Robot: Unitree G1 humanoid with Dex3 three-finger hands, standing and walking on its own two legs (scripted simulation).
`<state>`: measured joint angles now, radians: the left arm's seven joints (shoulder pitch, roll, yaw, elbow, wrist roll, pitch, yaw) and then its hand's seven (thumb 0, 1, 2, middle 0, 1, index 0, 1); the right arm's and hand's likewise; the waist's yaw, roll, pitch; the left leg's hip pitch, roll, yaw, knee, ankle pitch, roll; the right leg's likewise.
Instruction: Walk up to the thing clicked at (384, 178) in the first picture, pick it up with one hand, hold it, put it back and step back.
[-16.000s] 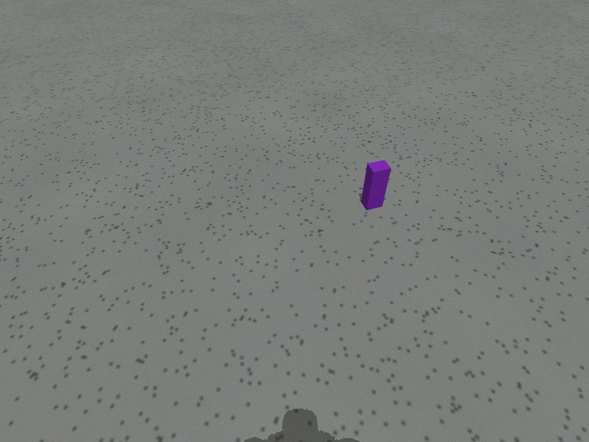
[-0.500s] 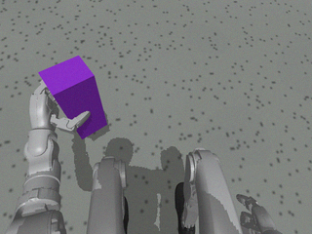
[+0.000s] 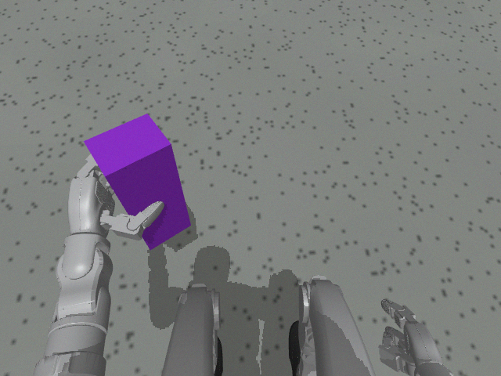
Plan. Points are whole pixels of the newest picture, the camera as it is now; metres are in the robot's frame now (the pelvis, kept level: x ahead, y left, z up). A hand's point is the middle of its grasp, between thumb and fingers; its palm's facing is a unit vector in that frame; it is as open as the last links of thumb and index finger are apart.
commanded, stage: lift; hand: left
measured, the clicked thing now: (149, 192) +0.40 +0.18 -0.01
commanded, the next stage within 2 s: hold in 1.36 s
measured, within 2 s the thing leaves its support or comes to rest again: neither
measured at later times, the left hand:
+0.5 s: hand (100, 155) +0.38 +0.18 +0.15, palm faces +0.07 -1.00 -0.02, open 10.5 cm
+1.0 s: hand (87, 120) +0.38 +0.17 +0.20, palm faces +0.06 -1.00 +0.01, open 10.6 cm
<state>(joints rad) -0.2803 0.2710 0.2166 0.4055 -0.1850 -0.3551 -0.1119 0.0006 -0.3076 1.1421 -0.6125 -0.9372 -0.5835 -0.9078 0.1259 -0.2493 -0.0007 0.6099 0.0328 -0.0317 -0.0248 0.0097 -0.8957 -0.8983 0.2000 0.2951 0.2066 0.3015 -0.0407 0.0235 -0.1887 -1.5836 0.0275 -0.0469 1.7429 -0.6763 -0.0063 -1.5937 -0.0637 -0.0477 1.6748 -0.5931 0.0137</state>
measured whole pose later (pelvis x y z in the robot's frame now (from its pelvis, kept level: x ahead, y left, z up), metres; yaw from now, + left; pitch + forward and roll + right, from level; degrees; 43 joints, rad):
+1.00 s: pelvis +0.05 -0.01 +0.17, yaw +1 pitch +12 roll -1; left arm -0.15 0.21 0.15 0.46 -0.20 -0.37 -0.13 0.00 -0.36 1.19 -0.64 -0.94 -0.61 -0.91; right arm 0.22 -0.22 0.01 0.66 0.01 -0.05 -0.05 0.01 -0.90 -0.90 0.20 0.30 0.21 0.30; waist -0.02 0.01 -0.08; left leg -0.73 0.05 -0.02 1.02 -0.49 -0.02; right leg -0.75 -0.03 -0.06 0.97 -0.43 0.01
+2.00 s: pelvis +0.05 -0.01 +0.19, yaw +1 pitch +5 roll -1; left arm -0.13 0.19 0.14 0.47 -0.20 -0.37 -0.13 0.01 -0.41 1.22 -0.65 -0.97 -0.62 -0.94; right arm 0.23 -0.22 0.00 0.67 0.01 -0.03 -0.05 0.01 -0.90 -0.90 0.20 0.30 0.21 0.30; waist -0.02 0.01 -0.03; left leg -0.51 0.04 -0.01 0.84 -0.43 -0.02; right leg -0.53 -0.03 -0.05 0.80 -0.36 0.01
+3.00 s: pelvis +0.05 -0.01 +0.20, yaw +1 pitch +5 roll -1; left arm -0.14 0.20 0.15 0.50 -0.19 -0.39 -0.13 0.01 -0.48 1.23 -0.66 -1.00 -0.64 -0.96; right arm 0.23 -0.22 0.00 0.69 0.01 -0.04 -0.05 0.01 -0.91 -0.90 0.20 0.30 0.21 0.30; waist -0.02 0.00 -0.02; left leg -0.49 0.04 0.00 0.81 -0.41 -0.02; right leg -0.51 -0.03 -0.05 0.78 -0.35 0.01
